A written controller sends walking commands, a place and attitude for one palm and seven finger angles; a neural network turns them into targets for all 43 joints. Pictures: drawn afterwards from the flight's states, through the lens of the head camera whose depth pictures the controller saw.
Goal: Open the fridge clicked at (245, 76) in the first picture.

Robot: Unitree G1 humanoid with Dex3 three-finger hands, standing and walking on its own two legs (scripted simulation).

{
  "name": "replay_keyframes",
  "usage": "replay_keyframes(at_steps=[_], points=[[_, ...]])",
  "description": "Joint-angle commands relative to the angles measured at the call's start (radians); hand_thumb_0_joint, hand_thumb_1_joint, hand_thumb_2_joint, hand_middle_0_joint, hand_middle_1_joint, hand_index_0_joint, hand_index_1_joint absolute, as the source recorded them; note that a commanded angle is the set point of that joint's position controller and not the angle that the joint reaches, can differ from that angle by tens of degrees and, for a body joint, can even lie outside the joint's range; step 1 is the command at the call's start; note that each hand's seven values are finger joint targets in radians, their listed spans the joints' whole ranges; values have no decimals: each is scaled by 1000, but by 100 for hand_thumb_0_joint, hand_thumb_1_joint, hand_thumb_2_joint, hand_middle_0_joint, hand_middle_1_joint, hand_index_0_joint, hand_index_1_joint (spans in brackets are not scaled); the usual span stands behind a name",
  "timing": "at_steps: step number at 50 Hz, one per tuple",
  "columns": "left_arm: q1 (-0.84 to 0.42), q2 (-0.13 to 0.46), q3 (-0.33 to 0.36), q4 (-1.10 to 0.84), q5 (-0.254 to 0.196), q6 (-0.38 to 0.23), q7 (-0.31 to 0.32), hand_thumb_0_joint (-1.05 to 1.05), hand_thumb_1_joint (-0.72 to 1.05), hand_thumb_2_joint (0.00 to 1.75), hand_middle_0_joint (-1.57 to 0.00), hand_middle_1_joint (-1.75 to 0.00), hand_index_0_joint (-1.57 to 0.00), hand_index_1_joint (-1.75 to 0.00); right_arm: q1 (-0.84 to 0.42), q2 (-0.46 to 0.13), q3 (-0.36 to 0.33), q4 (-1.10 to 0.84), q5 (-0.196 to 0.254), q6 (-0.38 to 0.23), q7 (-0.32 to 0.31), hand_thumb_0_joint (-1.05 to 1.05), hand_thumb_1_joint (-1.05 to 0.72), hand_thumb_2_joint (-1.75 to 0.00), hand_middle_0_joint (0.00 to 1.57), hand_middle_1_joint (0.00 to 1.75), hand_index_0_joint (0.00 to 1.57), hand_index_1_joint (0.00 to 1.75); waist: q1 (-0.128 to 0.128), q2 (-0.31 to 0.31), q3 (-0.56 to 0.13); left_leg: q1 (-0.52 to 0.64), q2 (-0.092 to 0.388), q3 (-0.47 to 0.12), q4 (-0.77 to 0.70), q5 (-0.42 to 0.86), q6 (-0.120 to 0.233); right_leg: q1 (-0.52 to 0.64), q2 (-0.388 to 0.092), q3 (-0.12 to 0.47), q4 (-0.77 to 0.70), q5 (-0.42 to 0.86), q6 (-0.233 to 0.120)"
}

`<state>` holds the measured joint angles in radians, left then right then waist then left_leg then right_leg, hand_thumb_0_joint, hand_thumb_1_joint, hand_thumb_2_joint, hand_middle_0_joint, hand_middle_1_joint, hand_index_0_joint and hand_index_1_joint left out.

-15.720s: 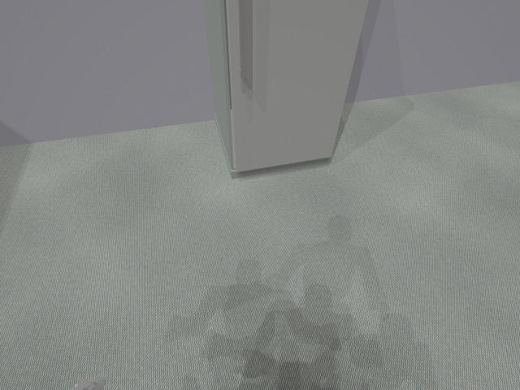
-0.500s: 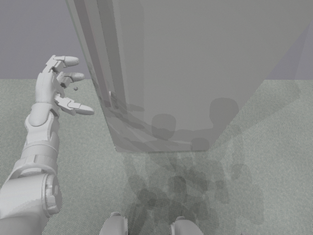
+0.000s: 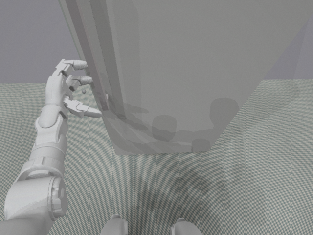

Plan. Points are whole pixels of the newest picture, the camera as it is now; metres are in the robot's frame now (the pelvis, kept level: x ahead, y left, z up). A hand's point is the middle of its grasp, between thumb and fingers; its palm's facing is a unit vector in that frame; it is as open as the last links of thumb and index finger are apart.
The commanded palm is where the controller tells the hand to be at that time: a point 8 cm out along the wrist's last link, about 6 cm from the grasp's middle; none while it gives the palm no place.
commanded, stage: feel for the door with the fingertips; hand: left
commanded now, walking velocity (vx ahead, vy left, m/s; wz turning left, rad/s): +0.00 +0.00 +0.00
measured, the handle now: (86, 37) +0.52 +0.14 +0.19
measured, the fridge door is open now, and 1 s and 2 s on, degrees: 0 0 0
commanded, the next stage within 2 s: slide the fingers in behind the handle in 0.46 s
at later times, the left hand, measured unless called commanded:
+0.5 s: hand (82, 86) +0.47 +0.17 +0.08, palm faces +0.01 -1.00 -0.01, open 13.9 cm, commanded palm +0.45 +0.22 +0.08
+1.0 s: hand (85, 89) +0.47 +0.16 +0.08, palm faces +0.01 -1.00 +0.00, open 13.9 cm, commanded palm +0.44 +0.21 +0.08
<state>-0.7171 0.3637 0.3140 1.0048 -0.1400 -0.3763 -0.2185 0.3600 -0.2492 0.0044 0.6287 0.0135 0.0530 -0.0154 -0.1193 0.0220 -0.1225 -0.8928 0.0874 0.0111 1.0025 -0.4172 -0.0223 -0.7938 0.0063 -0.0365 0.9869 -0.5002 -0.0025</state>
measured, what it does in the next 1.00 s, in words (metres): stands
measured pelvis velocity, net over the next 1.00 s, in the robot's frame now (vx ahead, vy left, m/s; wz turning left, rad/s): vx -0.01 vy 0.01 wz -0.01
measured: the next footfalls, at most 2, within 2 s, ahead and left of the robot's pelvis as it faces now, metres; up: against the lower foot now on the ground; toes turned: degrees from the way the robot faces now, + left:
none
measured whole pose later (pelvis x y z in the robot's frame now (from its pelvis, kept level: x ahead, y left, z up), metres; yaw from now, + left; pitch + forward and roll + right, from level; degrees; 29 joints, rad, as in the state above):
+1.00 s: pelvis -0.01 +0.01 +0.00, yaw +0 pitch +18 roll -2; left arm -0.75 0.34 0.30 1.02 -0.12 -0.42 -0.15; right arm 0.38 -0.24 0.01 0.63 0.00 0.05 0.00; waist -0.13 0.03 -0.12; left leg -0.91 0.09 0.01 1.01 -0.41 -0.01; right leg -0.81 0.01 -0.03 0.99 -0.49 0.01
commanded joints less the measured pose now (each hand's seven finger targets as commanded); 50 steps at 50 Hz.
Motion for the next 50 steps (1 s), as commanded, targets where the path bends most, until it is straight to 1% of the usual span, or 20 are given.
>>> replay_keyframes(at_steps=[1,4,9,10,14,15,16,17,20,24,25,29,32,36,38,40,43,46,49,50], points=[[-402,214,40,-292,-11,-81,40,0,-50,30,-30,-120,-30,-120,98,-150,-62,-87,0,-31,-4,0,-90,-90,20,30,20,30,18,64,-444,400,-69,-19,-84,349,48,127,45,3,-128,446,-6],[-377,159,7,-302,-13,-92,53,0,-50,30,-30,-120,-30,-120,98,-146,-62,-90,-2,-37,2,0,-90,-90,20,30,20,30,8,36,-433,404,-71,-16,-78,368,51,130,48,3,-128,474,-5],[-410,215,32,-169,13,-65,56,0,-50,30,-30,-120,-30,-120,102,-156,-55,-75,-1,-26,-5,0,-90,-90,20,30,20,30,-11,-11,-307,298,-76,-5,-93,246,57,117,40,16,-157,395,3],[-451,234,36,-180,16,-67,55,0,-50,30,-30,-120,-30,-120,98,-158,-54,-75,0,-25,-7,0,-90,-90,20,30,20,30,-13,0,-326,307,-74,-9,-96,241,56,116,36,19,-157,389,4],[-500,208,22,-190,3,-92,43,0,-50,30,-30,-120,-30,-120,95,-153,-54,-72,-4,-33,-9,0,-90,-90,20,30,20,30,-15,50,-378,355,-74,-17,-79,261,53,86,39,16,-146,376,-4],[-516,224,25,-176,3,-98,40,0,-50,30,-30,-120,-30,-120,96,-157,-53,-66,-1,-33,-11,0,-90,-90,20,30,20,30,-20,40,-385,353,-70,-23,-80,256,51,81,38,17,-144,366,-3],[-537,191,-4,-168,0,-101,34,0,-50,30,-30,-120,-30,-120,93,-152,-51,-62,-1,-37,-10,0,-90,-90,20,30,20,30,-31,44,-382,351,-71,-23,-76,246,52,72,39,17,-145,357,-1],[-549,215,16,-175,2,-108,33,0,-50,30,-30,-120,-30,-120,99,-157,-55,-58,-3,-38,-12,0,-90,-90,20,30,20,30,-26,43,-401,357,-69,-27,-73,254,51,74,38,17,-139,360,-3],[-544,220,14,-107,8,-94,26,0,-50,30,-30,-120,-30,-120,107,-163,-54,-49,-2,-39,-12,0,-90,-90,20,30,20,30,-35,37,-386,331,-68,-27,-66,236,54,46,38,16,-138,337,0],[-598,205,-2,-113,14,-80,33,0,-50,30,-30,-120,-30,-120,123,-164,-54,-47,-7,-38,-10,0,-90,-90,20,30,20,30,-41,90,-401,367,-68,-36,-66,253,52,13,41,6,-133,323,-7],[-597,218,10,-112,14,-80,34,0,-50,30,-30,-120,-30,-120,126,-167,-56,-44,-5,-37,-10,0,-90,-90,20,30,20,30,-43,61,-419,370,-65,-37,-63,259,53,17,41,6,-133,329,-3],[-628,236,18,-65,17,-63,36,0,-50,30,-30,-120,-30,-120,140,-171,-53,-34,-8,-35,-13,0,-90,-90,20,30,20,30,-63,31,-368,314,-66,-39,-60,220,58,8,43,7,-140,301,-2],[-571,250,34,-58,17,-54,29,0,-50,30,-30,-120,-30,-120,137,-173,-53,-45,-6,-32,-12,0,-90,-90,20,30,20,30,-41,41,-383,308,-67,-33,-69,213,56,25,42,8,-142,294,-3],[-525,212,17,-103,6,-63,24,0,-50,30,-30,-120,-30,-120,135,-167,-57,-55,-7,-30,-4,0,-90,-90,20,30,20,30,-21,81,-421,365,-65,-35,-73,250,48,18,45,-4,-135,307,-9],[-533,187,-2,-117,4,-65,28,0,-50,30,-30,-120,-30,-120,132,-166,-56,-58,-9,-29,-1,0,-90,-90,20,30,20,30,-28,67,-405,364,-65,-35,-78,235,50,14,48,-7,-142,293,-7],[-512,231,37,-127,7,-73,38,0,-50,30,-30,-120,-30,-120,132,-171,-57,-65,-8,-28,-1,0,-90,-90,20,30,20,30,-15,52,-405,349,-65,-34,-81,229,50,30,48,-6,-139,293,-7],[-511,221,30,-172,10,-92,54,0,-50,30,-30,-120,-30,-120,122,-164,-56,-72,-6,-28,0,0,-90,-90,20,30,20,30,-12,58,-400,356,-66,-31,-87,227,50,42,49,-4,-142,296,-9],[-494,208,26,-237,11,-120,69,0,-50,30,-30,-120,-30,-120,115,-158,-58,-74,-9,-31,3,0,-90,-90,20,30,20,30,4,94,-451,415,-65,-36,-85,284,43,53,51,-8,-129,334,-13],[-485,153,-13,-210,11,-113,75,0,-50,30,-30,-120,-30,-120,117,-155,-57,-67,-9,-30,5,0,-90,-90,20,30,20,30,-16,77,-406,413,-65,-36,-83,284,44,30,53,-14,-134,336,-11],[-492,169,-3,-204,14,-108,78,0,-50,30,-30,-120,-30,-120,113,-159,-59,-63,-7,-29,6,0,-90,-90,20,30,20,30,-16,61,-389,395,-63,-36,-88,265,43,32,52,-14,-138,325,-8]])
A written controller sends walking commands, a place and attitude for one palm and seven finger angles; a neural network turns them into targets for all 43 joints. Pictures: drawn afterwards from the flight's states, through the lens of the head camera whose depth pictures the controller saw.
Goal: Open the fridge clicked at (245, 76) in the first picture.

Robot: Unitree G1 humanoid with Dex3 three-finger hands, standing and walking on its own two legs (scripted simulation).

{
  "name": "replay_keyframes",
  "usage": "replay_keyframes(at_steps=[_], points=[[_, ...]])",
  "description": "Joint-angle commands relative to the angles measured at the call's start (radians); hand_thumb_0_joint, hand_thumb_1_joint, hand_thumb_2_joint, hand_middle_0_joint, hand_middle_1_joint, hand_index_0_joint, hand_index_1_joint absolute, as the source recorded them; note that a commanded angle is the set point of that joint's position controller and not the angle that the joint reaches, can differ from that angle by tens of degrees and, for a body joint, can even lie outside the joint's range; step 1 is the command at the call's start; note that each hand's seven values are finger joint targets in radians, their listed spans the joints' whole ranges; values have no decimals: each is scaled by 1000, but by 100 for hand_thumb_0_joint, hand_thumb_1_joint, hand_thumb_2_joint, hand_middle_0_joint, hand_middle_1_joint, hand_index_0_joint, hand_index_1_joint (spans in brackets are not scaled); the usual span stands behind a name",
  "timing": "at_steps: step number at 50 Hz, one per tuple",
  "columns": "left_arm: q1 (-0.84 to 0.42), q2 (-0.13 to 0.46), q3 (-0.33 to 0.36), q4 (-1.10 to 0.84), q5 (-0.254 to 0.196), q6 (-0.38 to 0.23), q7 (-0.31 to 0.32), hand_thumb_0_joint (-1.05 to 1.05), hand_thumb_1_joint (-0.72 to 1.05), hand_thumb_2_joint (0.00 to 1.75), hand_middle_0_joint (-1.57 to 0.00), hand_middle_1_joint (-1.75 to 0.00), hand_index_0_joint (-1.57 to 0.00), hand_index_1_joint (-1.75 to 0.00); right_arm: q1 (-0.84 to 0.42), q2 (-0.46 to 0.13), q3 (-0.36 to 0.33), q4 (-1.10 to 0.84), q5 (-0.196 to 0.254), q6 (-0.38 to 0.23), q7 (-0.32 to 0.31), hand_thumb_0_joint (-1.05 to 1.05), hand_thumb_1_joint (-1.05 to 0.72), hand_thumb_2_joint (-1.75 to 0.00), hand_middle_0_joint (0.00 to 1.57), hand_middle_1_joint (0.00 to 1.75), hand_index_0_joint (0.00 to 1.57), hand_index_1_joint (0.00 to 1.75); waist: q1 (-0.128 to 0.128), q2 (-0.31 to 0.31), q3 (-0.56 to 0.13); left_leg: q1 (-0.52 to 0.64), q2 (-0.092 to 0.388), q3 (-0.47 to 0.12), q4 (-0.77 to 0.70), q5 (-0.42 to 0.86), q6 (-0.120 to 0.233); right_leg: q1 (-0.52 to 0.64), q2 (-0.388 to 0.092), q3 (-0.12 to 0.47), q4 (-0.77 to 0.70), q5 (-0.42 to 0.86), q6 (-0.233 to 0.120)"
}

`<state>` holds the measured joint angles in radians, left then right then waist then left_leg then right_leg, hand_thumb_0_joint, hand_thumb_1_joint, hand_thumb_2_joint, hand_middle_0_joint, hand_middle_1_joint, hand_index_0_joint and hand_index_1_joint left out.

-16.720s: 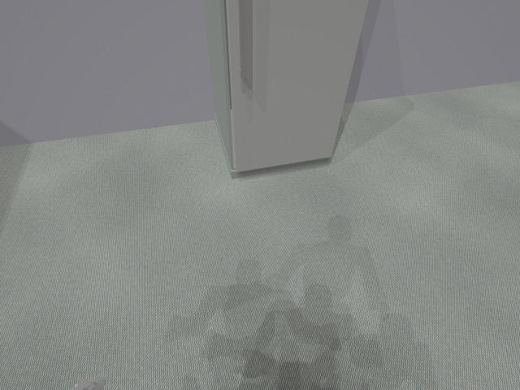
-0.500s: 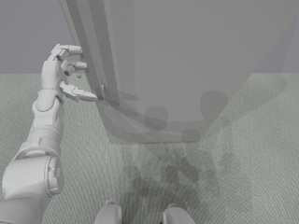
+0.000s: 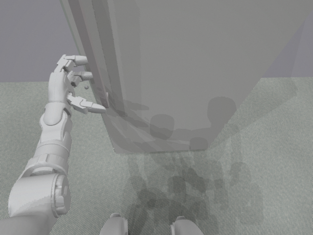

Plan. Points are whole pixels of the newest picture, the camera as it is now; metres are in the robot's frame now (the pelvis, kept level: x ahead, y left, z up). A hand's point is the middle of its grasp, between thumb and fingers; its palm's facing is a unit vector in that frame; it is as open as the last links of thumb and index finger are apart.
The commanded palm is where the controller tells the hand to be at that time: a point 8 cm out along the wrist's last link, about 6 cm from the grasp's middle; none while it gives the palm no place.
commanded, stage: slide the fingers in behind the handle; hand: left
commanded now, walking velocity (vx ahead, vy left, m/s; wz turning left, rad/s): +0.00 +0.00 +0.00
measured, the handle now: (87, 34) +0.53 +0.14 +0.19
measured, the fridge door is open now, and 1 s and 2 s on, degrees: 0 0 0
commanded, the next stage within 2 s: grip the handle and tug to test in 1.38 s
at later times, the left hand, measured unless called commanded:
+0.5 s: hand (95, 88) +0.46 +0.14 +0.08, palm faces +0.01 -1.00 -0.01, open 14.0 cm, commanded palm +0.43 +0.18 +0.09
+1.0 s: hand (98, 90) +0.46 +0.13 +0.08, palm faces +0.05 -1.00 -0.01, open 14.5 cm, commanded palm +0.43 +0.16 +0.09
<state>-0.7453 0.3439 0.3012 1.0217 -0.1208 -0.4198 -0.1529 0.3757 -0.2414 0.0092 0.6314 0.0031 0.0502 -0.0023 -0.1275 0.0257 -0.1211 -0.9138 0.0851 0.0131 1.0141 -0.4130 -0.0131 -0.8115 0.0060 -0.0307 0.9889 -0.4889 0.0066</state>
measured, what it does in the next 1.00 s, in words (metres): stands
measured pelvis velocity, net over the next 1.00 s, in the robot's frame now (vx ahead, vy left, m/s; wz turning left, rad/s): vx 0.01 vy -0.01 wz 0.02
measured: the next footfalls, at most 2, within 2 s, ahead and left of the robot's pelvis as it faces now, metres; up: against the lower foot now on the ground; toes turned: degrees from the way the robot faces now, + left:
none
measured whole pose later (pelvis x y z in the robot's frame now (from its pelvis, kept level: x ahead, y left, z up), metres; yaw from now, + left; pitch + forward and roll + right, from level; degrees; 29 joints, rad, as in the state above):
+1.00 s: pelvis +0.01 -0.01 +0.00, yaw +1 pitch +16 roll -1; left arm -0.67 0.24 0.20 0.94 -0.14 -0.41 -0.04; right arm 0.35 -0.24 -0.02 0.66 0.00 0.03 0.02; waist -0.09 0.03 -0.13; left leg -0.86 0.08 0.00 0.98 -0.41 -0.03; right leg -0.76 0.00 -0.04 0.98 -0.50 -0.01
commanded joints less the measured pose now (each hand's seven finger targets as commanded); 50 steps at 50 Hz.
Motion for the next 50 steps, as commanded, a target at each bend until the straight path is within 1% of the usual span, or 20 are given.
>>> replay_keyframes(at_steps=[1,4,6,9,10,14,16,19,20,22,25,28,31,34,35,36,39,44,48,50], points=[[-440,176,1,-209,-4,-56,13,0,-50,30,-30,-120,-30,-120,96,-167,-66,-70,5,-23,-8,0,-90,-90,20,30,20,30,-8,49,-383,411,-63,-35,-104,256,35,56,52,-17,-144,317,-18],[-457,144,-20,-221,-6,-47,19,0,-50,30,-30,-120,-30,-120,99,-164,-65,-74,3,-23,-8,0,-90,-90,20,30,20,30,-11,37,-392,423,-66,-36,-105,274,38,66,52,-20,-143,335,-19],[-423,149,-3,-226,-12,-46,24,0,-50,30,-30,-120,-30,-120,91,-162,-67,-73,2,-23,-7,0,-90,-90,20,30,20,30,2,40,-413,434,-66,-32,-102,299,35,81,49,-19,-142,362,-18],[-433,121,-24,-218,-12,-50,25,0,-50,30,-30,-120,-30,-120,86,-158,-64,-74,2,-24,-6,0,-90,-90,20,30,20,30,-6,38,-379,417,-69,-28,-97,293,37,69,48,-18,-141,364,-18],[-428,145,-4,-209,-8,-51,29,0,-50,30,-30,-120,-30,-120,88,-160,-65,-70,1,-23,-5,0,-90,-90,20,30,20,30,-1,10,-385,402,-68,-29,-95,291,38,82,47,-14,-140,370,-15],[-425,106,-33,-265,-5,-66,36,0,-50,30,-30,-120,-30,-120,79,-152,-67,-83,-1,-25,-1,0,-90,-90,20,30,20,30,6,53,-419,441,-72,-26,-90,334,36,89,47,-14,-129,406,-19],[-403,123,-20,-270,-6,-67,39,0,-50,30,-30,-120,-30,-120,73,-153,-68,-80,0,-22,-1,0,-90,-90,20,30,20,30,15,58,-431,439,-70,-24,-89,339,32,104,45,-11,-129,417,-19],[-381,112,-20,-270,-13,-60,41,0,-50,30,-30,-120,-30,-120,77,-154,-69,-82,0,-22,0,0,-90,-90,20,30,20,30,10,12,-419,421,-73,-22,-90,339,38,125,47,-11,-134,435,-16],[-376,135,-7,-270,-8,-57,43,0,-50,30,-30,-120,-30,-120,72,-155,-69,-82,2,-20,0,0,-90,-90,20,30,20,30,17,24,-420,413,-73,-18,-93,332,36,131,44,-7,-134,438,-15],[-380,117,-22,-275,-8,-50,44,0,-50,30,-30,-120,-30,-120,68,-152,-67,-85,3,-18,-1,0,-90,-90,20,30,20,30,12,12,-408,400,-74,-16,-98,313,37,137,43,-4,-141,433,-13],[-405,83,-50,-327,-9,-59,50,0,-50,30,-30,-120,-30,-120,63,-146,-70,-84,2,-24,0,0,-90,-90,20,30,20,30,11,56,-439,445,-74,-18,-92,343,35,126,43,-6,-135,448,-15],[-340,99,-29,-314,-16,-60,55,0,-50,30,-30,-120,-30,-120,61,-148,-71,-82,2,-25,0,0,-90,-90,20,30,20,30,21,9,-416,414,-75,-12,-101,327,36,162,43,-2,-147,458,-14],[-364,54,-70,-319,-13,-63,58,0,-50,30,-30,-120,-30,-120,55,-143,-70,-80,2,-30,4,0,-90,-90,20,30,20,30,10,13,-399,410,-78,-13,-101,310,37,148,42,-2,-148,452,-13],[-361,93,-42,-334,-10,-75,59,0,-50,30,-30,-120,-30,-120,60,-149,-73,-79,0,-34,2,0,-90,-90,20,30,20,30,15,0,-416,401,-80,-9,-97,310,41,171,42,7,-146,465,-13],[-351,54,-71,-320,-11,-74,56,0,-50,30,-30,-120,-30,-120,53,-142,-70,-79,2,-35,3,0,-90,-90,20,30,20,30,10,-1,-413,402,-81,-7,-100,307,41,168,39,7,-151,468,-10],[-373,47,-81,-313,-11,-77,54,0,-50,30,-30,-120,-30,-120,51,-140,-70,-74,3,-36,3,0,-90,-90,20,30,20,30,3,-5,-389,398,-78,-7,-101,289,40,152,39,4,-155,449,-10],[-368,57,-76,-338,-10,-85,55,0,-50,30,-30,-120,-30,-120,56,-147,-73,-74,0,-42,5,0,-90,-90,20,30,20,30,14,31,-425,426,-79,-14,-97,315,38,152,42,3,-144,456,-16],[-402,-36,-151,-354,-11,-85,64,0,-50,30,-30,-120,-30,-120,55,-138,-76,-68,1,-51,10,0,-90,-90,20,30,20,30,-8,37,-408,463,-76,-20,-99,315,37,108,45,-9,-151,434,-17],[-407,-47,-166,-341,-2,-81,76,0,-50,30,-30,-120,-30,-120,55,-141,-79,-56,0,-51,12,0,-90,-90,20,30,20,30,-15,19,-404,462,-75,-23,-100,309,37,100,43,-10,-155,430,-15],[-394,-23,-142,-334,1,-85,77,0,-50,30,-30,-120,-30,-120,60,-144,-80,-56,-2,-53,12,0,-90,-90,20,30,20,30,-6,2,-424,457,-78,-23,-97,322,38,117,42,-7,-149,450,-14]])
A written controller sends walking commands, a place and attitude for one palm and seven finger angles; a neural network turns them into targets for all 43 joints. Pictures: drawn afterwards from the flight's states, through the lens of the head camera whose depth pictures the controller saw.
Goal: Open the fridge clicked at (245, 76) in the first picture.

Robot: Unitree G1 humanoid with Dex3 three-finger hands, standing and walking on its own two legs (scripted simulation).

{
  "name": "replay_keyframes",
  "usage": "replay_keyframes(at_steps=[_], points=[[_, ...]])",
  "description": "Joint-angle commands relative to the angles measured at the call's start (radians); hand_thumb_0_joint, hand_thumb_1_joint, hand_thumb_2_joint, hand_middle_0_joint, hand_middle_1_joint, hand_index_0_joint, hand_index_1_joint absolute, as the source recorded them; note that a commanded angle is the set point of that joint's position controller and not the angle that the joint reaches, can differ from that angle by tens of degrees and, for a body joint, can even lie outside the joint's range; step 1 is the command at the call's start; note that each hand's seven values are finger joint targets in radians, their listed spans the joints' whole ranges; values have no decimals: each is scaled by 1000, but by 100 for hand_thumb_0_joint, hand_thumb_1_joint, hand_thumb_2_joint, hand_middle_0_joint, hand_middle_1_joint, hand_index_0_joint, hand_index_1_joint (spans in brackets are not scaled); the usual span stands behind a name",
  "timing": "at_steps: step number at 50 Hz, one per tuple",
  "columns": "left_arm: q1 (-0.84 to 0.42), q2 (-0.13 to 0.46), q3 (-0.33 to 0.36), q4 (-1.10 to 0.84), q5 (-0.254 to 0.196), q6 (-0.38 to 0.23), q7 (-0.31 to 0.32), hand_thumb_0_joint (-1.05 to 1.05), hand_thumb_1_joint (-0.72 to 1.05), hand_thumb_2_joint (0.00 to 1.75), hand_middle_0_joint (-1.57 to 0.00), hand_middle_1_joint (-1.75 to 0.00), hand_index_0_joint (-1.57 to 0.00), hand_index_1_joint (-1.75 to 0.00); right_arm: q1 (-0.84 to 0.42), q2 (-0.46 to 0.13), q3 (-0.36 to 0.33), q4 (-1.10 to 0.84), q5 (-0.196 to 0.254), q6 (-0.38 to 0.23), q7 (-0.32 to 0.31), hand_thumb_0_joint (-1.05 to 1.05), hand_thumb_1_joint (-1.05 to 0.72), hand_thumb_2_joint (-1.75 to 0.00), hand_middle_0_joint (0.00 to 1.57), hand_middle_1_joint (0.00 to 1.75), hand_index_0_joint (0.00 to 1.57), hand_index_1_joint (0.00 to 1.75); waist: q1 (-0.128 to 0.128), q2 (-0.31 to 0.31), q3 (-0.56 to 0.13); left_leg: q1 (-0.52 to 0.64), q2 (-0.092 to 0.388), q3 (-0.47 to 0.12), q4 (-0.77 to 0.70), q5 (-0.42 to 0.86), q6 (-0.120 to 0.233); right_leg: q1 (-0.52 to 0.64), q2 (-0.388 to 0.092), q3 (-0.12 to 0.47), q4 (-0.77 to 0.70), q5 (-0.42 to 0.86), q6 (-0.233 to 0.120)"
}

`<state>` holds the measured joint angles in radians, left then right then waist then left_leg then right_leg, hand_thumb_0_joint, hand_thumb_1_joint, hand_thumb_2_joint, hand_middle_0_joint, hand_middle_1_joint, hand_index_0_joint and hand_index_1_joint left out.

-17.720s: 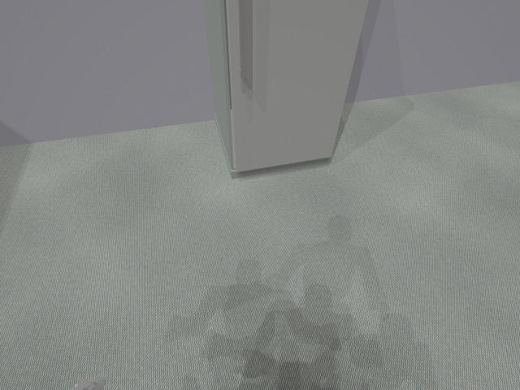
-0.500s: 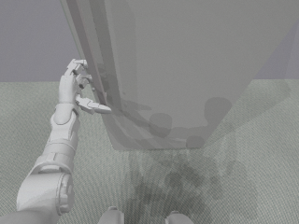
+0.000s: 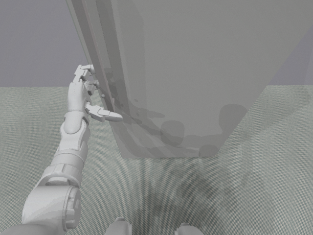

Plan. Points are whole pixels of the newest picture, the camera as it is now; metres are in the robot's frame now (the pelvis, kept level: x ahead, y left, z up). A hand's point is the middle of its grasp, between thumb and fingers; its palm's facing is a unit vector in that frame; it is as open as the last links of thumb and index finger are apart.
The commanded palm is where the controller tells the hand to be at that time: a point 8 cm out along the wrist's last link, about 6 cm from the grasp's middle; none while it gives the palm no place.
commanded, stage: slide the fingers in behind the handle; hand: left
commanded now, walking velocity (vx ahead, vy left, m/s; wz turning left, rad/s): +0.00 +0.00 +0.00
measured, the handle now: (94, 43) +0.52 +0.14 +0.18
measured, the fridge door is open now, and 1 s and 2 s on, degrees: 0 0 3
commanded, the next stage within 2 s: grip the handle and tug to test in 0.38 s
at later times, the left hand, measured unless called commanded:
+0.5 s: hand (109, 93) +0.46 +0.12 +0.08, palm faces -0.01 -1.00 -0.01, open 14.1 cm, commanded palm +0.43 +0.17 +0.08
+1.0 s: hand (109, 92) +0.46 +0.12 +0.08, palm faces +0.00 -1.00 -0.01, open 8.3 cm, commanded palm +0.43 +0.16 +0.08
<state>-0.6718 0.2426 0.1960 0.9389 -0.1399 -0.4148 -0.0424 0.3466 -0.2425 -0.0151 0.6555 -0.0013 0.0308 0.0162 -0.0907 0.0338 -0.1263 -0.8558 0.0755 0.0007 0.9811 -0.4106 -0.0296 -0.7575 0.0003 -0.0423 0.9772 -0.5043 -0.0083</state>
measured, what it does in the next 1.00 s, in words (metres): stands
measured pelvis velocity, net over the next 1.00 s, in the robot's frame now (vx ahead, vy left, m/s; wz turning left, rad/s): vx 0.00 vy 0.00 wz -0.01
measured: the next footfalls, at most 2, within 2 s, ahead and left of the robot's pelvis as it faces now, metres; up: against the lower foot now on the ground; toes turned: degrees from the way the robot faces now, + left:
none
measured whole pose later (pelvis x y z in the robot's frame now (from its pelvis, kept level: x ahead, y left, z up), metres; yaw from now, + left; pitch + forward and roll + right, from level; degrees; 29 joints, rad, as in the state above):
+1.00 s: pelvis +0.00 +0.00 +0.00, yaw -1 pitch +17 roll -1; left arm -0.73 0.25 0.22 1.00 -0.10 -0.42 -0.05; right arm 0.35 -0.24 -0.01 0.64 -0.01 0.05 0.01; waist -0.12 0.03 -0.12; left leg -0.87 0.08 0.01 0.98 -0.41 -0.03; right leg -0.78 0.00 -0.03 0.98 -0.50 -0.01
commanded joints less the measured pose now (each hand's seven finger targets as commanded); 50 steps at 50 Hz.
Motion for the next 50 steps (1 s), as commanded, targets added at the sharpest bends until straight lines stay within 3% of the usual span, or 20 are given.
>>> replay_keyframes(at_steps=[1,3,4,7,10,14,16,20,24,26,30,32,33,34,35,36,40,45,48,50], points=[[-474,98,-26,-237,22,-89,-31,0,-50,30,-30,-120,-30,-120,90,-145,-55,-75,2,-32,-9,0,-90,-90,20,30,20,30,-44,-9,-402,388,-67,-11,-64,316,54,64,47,6,-137,466,0],[-493,53,-63,-254,22,-90,-34,0,-50,30,-30,-120,-30,-120,83,-138,-54,-76,2,-34,-5,0,-90,-90,20,30,20,30,-49,22,-404,410,-67,-12,-66,308,53,44,48,2,-140,448,-1],[-481,84,-36,-265,24,-96,-34,0,-50,30,-30,-120,-30,-120,90,-144,-56,-77,1,-34,-6,0,-90,-90,20,30,20,30,-36,34,-424,419,-66,-14,-63,329,51,52,48,1,-131,453,-6],[-483,81,-37,-237,23,-87,-29,0,-50,30,-30,-120,-30,-120,88,-142,-52,-75,1,-30,-6,0,-90,-90,20,30,20,30,-42,2,-406,399,-66,-14,-68,319,52,56,48,1,-136,455,-1],[-482,47,-61,-235,26,-86,-26,0,-50,30,-30,-120,-30,-120,81,-139,-53,-80,2,-31,-2,0,-90,-90,20,30,20,30,-42,34,-402,415,-65,-17,-68,322,49,28,48,-6,-132,435,-4],[-486,97,-16,-195,32,-81,-13,0,-50,30,-30,-120,-30,-120,94,-148,-54,-77,-2,-24,-6,0,-90,-90,20,30,20,30,-42,-12,-383,380,-66,-17,-67,302,53,38,48,-2,-134,425,-3],[-509,67,-37,-176,35,-77,-10,0,-50,30,-30,-120,-30,-120,90,-140,-50,-74,-2,-21,-3,0,-90,-90,20,30,20,30,-48,8,-371,384,-65,-18,-69,292,50,15,47,-6,-134,409,-3],[-456,141,40,-181,36,-75,4,0,-50,30,-30,-120,-30,-120,91,-144,-48,-92,-6,-14,-3,0,-90,-90,20,30,20,30,-12,5,-425,376,-69,-11,-71,325,48,72,45,-2,-122,442,-4],[-470,159,51,-184,43,-81,5,0,-50,30,-30,-120,-30,-120,94,-141,-45,-98,-6,-9,-7,0,-90,-90,20,30,20,30,-23,-20,-392,333,-71,-1,-70,301,55,89,46,9,-129,450,1],[-456,142,36,-198,42,-85,1,0,-41,34,-31,-121,-31,-121,89,-138,-46,-103,-4,-7,-6,0,-90,-90,20,30,20,30,-19,-3,-409,345,-70,0,-73,302,50,91,45,8,-129,447,0],[-516,115,11,-169,35,-82,-5,0,-22,42,-33,-124,-33,-124,94,-141,-49,-88,-2,-9,-10,0,-90,-90,20,30,20,30,-47,-13,-380,350,-65,-7,-70,270,50,45,48,4,-137,403,2],[-512,147,37,-169,33,-79,-4,0,-13,46,-34,-125,-34,-125,102,-146,-50,-87,-2,-8,-12,0,-90,-90,20,30,20,30,-38,-12,-395,346,-66,-8,-74,268,51,62,46,6,-137,402,1],[-495,117,14,-165,30,-75,-8,0,-8,48,-35,-126,-35,-126,94,-140,-48,-91,-2,-9,-10,0,-90,-90,20,30,20,30,-37,6,-384,344,-70,-1,-75,261,51,63,46,8,-144,402,1],[-505,149,43,-176,32,-81,-5,0,-3,50,-35,-127,-35,-127,104,-146,-49,-89,-4,-10,-11,0,-90,-90,20,30,20,30,-33,-12,-409,349,-68,-6,-71,281,53,74,47,5,-133,415,-1],[-495,141,33,-174,35,-82,-6,0,1,52,-35,-127,-35,-127,96,-142,-48,-90,-2,-10,-11,0,-90,-90,20,30,20,30,-29,21,-415,355,-69,-1,-71,282,51,65,44,9,-135,415,0],[-491,140,38,-162,32,-79,-3,0,6,54,-36,-128,-36,-128,101,-141,-47,-86,-4,-9,-11,0,-90,-90,20,30,20,30,-34,-9,-403,344,-68,-3,-70,280,52,69,45,6,-136,418,2],[-483,172,56,-183,41,-89,-4,0,25,62,-38,-131,-38,-131,101,-143,-48,-93,-5,-7,-11,0,-90,-90,20,30,20,30,-25,1,-415,334,-69,1,-72,291,53,91,43,12,-131,439,2],[-494,154,41,-159,34,-80,-10,0,48,72,-41,-134,-41,-134,100,-145,-48,-90,-2,-4,-10,0,-90,-90,20,30,20,30,-39,-18,-372,320,-68,2,-73,258,54,71,47,12,-143,412,4],[-495,157,41,-162,37,-80,-9,0,62,78,-42,-136,-42,-136,102,-144,-48,-92,-3,-4,-12,0,-90,-90,20,30,20,30,-35,-11,-388,322,-68,0,-76,257,53,77,45,11,-140,407,2],[-477,124,20,-188,37,-88,-10,0,71,82,-43,-137,-43,-137,101,-141,-51,-95,-3,-7,-9,0,-90,-90,20,30,20,30,-28,31,-426,376,-65,-4,-69,303,48,55,46,4,-129,423,-2]])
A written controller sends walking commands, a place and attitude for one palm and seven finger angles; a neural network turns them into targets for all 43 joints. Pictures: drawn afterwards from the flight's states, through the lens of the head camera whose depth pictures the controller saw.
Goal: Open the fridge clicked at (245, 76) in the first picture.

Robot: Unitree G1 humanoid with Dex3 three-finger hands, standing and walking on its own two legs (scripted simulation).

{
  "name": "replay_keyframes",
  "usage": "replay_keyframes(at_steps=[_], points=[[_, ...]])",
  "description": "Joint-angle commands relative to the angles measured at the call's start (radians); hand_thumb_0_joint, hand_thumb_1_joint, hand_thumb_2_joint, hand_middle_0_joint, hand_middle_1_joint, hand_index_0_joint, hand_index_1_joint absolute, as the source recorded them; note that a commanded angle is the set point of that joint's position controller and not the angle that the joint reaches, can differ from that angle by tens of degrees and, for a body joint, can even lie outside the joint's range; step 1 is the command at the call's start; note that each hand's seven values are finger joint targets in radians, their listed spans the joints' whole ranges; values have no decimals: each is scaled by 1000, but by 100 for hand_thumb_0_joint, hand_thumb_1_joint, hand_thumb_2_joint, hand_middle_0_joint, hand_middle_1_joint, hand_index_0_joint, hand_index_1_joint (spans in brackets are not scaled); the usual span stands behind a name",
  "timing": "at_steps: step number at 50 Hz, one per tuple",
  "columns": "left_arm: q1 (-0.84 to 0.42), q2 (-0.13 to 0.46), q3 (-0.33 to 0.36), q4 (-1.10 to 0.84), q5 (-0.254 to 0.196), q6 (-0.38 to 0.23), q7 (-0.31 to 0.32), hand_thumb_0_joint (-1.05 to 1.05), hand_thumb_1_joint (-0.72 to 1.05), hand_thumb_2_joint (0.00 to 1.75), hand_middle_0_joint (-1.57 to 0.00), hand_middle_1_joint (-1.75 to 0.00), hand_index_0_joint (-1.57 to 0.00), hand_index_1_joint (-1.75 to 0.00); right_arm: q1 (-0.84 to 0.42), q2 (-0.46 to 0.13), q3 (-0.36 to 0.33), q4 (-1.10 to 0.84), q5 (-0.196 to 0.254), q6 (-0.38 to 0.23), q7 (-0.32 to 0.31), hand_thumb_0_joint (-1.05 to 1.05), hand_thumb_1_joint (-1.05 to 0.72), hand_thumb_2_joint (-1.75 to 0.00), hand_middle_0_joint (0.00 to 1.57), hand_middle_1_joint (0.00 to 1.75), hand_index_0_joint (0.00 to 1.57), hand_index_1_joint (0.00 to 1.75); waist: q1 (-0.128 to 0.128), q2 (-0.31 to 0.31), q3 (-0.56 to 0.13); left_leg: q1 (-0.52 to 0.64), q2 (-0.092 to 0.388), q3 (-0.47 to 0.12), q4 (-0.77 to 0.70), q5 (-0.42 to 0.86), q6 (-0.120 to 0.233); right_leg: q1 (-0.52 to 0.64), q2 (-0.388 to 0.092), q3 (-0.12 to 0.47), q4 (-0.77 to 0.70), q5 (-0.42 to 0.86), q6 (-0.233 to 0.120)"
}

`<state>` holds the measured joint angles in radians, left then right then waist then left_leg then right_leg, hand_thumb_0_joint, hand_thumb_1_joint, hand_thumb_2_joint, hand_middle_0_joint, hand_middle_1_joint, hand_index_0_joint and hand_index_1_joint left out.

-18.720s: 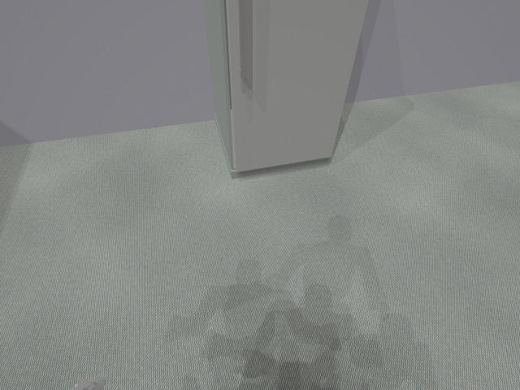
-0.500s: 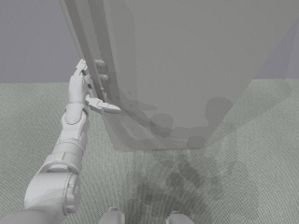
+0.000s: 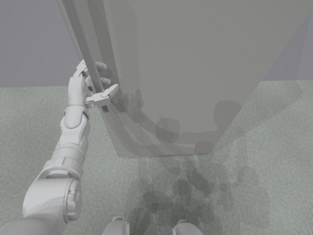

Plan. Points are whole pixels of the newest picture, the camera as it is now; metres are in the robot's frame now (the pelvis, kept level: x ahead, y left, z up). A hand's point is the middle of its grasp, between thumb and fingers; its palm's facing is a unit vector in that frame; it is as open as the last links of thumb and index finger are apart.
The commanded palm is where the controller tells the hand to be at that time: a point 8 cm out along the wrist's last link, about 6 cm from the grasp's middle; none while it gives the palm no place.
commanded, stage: grip the handle and tug to test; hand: left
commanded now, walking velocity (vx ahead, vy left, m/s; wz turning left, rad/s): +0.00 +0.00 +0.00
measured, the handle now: (86, 41) +0.52 +0.14 +0.18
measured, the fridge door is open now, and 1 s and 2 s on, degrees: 0 3 26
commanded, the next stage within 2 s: pull the door a little, standing still in 0.90 s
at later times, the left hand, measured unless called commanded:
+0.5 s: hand (103, 90) +0.47 +0.12 +0.08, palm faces +0.00 -1.00 -0.01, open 5.5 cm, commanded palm +0.44 +0.17 +0.08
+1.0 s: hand (103, 97) +0.44 +0.12 +0.08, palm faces -0.02 -1.00 +0.00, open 5.6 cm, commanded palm +0.42 +0.17 +0.08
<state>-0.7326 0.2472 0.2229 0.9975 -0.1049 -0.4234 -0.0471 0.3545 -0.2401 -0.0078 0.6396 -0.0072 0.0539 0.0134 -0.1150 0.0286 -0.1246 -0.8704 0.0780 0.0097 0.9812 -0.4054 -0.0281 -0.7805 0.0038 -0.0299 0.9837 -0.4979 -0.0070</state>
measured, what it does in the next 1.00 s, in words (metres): stands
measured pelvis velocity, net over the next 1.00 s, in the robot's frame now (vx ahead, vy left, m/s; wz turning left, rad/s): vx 0.03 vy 0.00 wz -0.01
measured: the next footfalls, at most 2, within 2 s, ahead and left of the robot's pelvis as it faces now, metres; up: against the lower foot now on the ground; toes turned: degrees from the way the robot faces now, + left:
none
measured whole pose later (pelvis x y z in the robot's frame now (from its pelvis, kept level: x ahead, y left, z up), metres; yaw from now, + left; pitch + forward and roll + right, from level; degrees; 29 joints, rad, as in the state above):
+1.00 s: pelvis +0.03 +0.00 +0.01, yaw +0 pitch +16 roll +0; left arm -0.47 0.18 0.15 0.70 -0.13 -0.37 -0.05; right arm 0.35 -0.24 -0.02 0.59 0.00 0.07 0.03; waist -0.08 0.03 -0.15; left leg -0.77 0.08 0.03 0.92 -0.43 -0.03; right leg -0.69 0.00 -0.01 0.92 -0.51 0.00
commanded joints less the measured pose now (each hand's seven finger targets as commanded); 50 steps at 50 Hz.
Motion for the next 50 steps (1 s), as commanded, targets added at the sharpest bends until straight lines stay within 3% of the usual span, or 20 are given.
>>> replay_keyframes(at_steps=[1,4,8,10,11,13,14,17,19,21,23,25,29,37,41,42,46,49,50], points=[[-412,100,-22,-240,-1,-75,-5,0,76,84,-44,-138,-44,-138,91,-143,-58,-77,3,-30,-5,0,-90,-90,20,30,20,30,-9,29,-412,390,-66,-12,-68,293,47,67,43,-9,-140,412,-2],[-403,109,-15,-242,1,-75,1,0,90,90,-45,-140,-45,-140,99,-149,-59,-80,1,-30,-2,0,-90,-90,20,30,20,30,-13,-8,-407,377,-68,-14,-67,298,52,78,47,-9,-139,424,-1],[-431,121,-15,-234,7,-71,-1,0,90,90,-45,-140,-45,-140,96,-145,-58,-74,2,-27,-3,0,-90,-90,20,30,20,30,-18,-5,-395,350,-71,-8,-68,276,54,97,43,-1,-144,432,3],[-387,153,20,-234,5,-72,-3,0,90,90,-45,-140,-45,-140,99,-149,-59,-79,2,-26,-4,0,-90,-90,20,30,20,30,2,-6,-417,356,-72,-7,-68,309,52,117,42,1,-138,461,0],[-391,139,8,-241,2,-69,-5,0,90,90,-45,-140,-45,-140,97,-146,-59,-78,2,-24,-5,0,-90,-90,20,30,20,30,-5,-11,-421,357,-72,-3,-65,311,54,120,41,2,-138,472,2],[-367,133,11,-240,-5,-62,-9,0,90,90,-45,-140,-45,-140,95,-144,-58,-82,4,-25,-3,0,-90,-90,20,30,20,30,2,-20,-407,347,-74,0,-69,310,53,133,43,0,-143,478,2],[-379,153,23,-239,-4,-63,-9,0,90,90,-45,-140,-45,-140,100,-148,-57,-80,2,-24,-4,0,-90,-90,20,30,20,30,0,-16,-402,341,-74,-1,-67,308,55,132,42,1,-141,477,2],[-423,135,0,-226,1,-56,-12,0,90,90,-45,-140,-45,-140,94,-143,-55,-75,4,-20,-7,0,-90,-90,20,30,20,30,-18,-3,-373,334,-73,-1,-67,284,55,104,40,4,-149,454,6],[-421,177,35,-231,3,-61,-10,0,90,90,-45,-140,-45,-140,103,-148,-57,-76,1,-20,-9,0,-90,-90,20,30,20,30,-8,-16,-389,329,-74,-3,-65,292,56,125,40,5,-141,461,3],[-381,129,4,-234,3,-59,-12,0,90,90,-45,-140,-45,-140,93,-140,-57,-82,3,-20,-7,0,-90,-90,20,30,20,30,-1,16,-413,364,-73,-3,-67,318,51,112,39,-1,-137,470,1],[-413,110,-15,-226,0,-55,-13,0,90,90,-45,-140,-45,-140,92,-140,-56,-77,3,-20,-7,0,-90,-90,20,30,20,30,-16,1,-388,361,-71,-5,-64,304,52,91,40,-2,-145,452,4],[-397,127,1,-237,2,-60,-8,0,90,90,-45,-140,-45,-140,96,-144,-58,-80,3,-19,-5,0,-90,-90,20,30,20,30,-5,5,-406,362,-71,-7,-64,316,51,99,40,-2,-137,461,2],[-333,79,-34,-270,0,-55,-7,0,90,90,-45,-140,-45,-140,93,-142,-60,-95,2,-19,4,0,-90,-90,20,30,20,30,3,11,-417,393,-70,-10,-67,349,50,102,44,-13,-134,477,-4],[-134,89,-15,-392,-16,-37,-8,0,90,90,-45,-140,-45,-140,73,-140,-63,-133,8,-19,11,0,-90,-90,20,30,20,30,45,-29,-435,375,-75,14,-88,384,53,211,44,-5,-145,575,0],[-73,74,-32,-424,-20,-18,-12,0,90,90,-45,-140,-45,-140,65,-137,-62,-140,12,-18,11,0,-90,-90,20,30,20,30,45,-32,-387,373,-73,19,-99,392,53,217,44,-8,-153,591,-1],[-94,66,-47,-466,-20,-21,-11,0,90,90,-45,-140,-45,-140,63,-136,-61,-142,12,-19,12,0,-90,-90,20,30,20,30,41,-6,-395,389,-73,18,-101,399,52,214,43,-7,-152,594,-1],[2,59,-41,-504,-28,-10,-8,0,90,90,-45,-140,-45,-140,60,-132,-63,-150,12,-20,13,0,-90,-90,20,30,20,30,55,-33,-391,397,-74,22,-103,437,54,247,42,-8,-154,642,1],[-36,61,-50,-506,-21,-4,-3,0,90,90,-45,-140,-45,-140,61,-134,-62,-141,12,-20,6,0,-90,-90,20,30,20,30,35,-53,-352,385,-73,19,-97,431,55,231,40,-7,-154,642,4],[-70,35,-76,-512,-20,-4,-4,0,90,90,-45,-140,-45,-140,52,-129,-61,-139,13,-21,5,0,-90,-90,20,30,20,30,23,-28,-342,397,-73,19,-97,429,54,210,38,-5,-157,639,6]])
